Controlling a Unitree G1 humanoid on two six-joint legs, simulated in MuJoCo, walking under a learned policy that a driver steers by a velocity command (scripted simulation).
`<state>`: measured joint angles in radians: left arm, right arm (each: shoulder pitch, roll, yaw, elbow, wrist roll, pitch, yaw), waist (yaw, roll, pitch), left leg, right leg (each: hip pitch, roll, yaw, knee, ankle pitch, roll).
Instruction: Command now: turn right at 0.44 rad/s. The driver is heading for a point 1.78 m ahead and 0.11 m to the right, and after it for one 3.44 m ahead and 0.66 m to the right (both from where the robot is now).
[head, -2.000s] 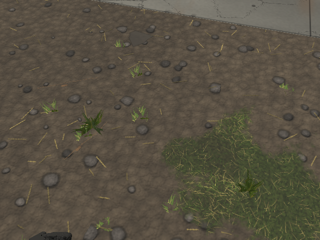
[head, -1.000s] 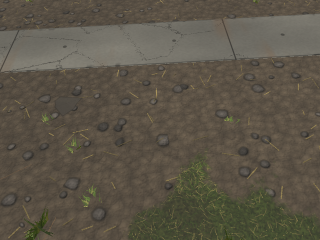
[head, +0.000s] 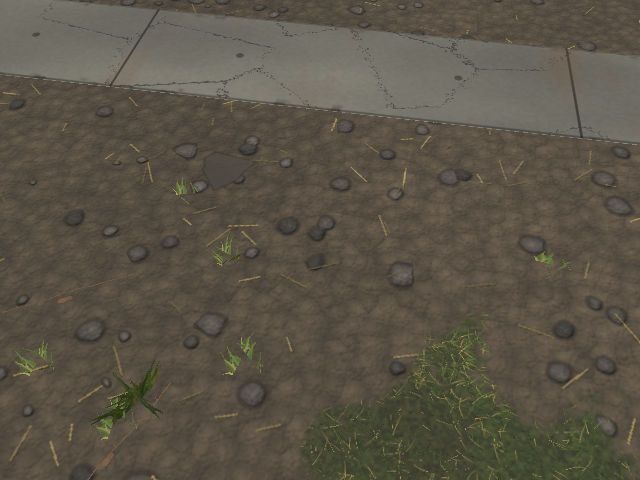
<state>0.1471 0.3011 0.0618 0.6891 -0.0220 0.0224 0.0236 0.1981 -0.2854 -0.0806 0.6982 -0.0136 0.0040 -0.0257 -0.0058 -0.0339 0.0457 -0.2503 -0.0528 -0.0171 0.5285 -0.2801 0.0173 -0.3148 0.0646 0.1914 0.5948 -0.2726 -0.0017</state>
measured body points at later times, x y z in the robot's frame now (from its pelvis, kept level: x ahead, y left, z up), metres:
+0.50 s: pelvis -0.01 -0.06 +0.01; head +0.02 -0.10 +0.46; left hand +0.21 +0.16 -0.07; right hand +0.06 -0.38 -0.11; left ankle +0.02 +0.09 -0.66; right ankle -0.02 -0.15 -0.73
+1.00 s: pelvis -0.01 -0.06 +0.01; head +0.03 -0.04 +0.46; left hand +0.17 +0.23 -0.09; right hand +0.11 -0.35 -0.08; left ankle -0.01 +0.06 -0.73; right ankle -0.02 -0.19 -0.68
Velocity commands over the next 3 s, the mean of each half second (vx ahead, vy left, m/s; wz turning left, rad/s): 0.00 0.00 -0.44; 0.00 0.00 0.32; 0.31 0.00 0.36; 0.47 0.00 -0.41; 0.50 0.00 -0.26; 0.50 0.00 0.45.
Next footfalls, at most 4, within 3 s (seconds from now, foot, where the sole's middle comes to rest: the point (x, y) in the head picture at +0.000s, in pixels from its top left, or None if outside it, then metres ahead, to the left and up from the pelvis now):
0.30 right None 0.02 -0.15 -0.77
0.76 left None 0.03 0.06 -0.77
1.12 right None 0.04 -0.19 -0.77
1.60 left None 0.27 0.12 -0.77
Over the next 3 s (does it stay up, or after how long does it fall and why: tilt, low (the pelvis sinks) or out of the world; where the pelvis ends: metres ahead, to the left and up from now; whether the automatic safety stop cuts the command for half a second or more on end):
stays up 0.92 -0.07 0.01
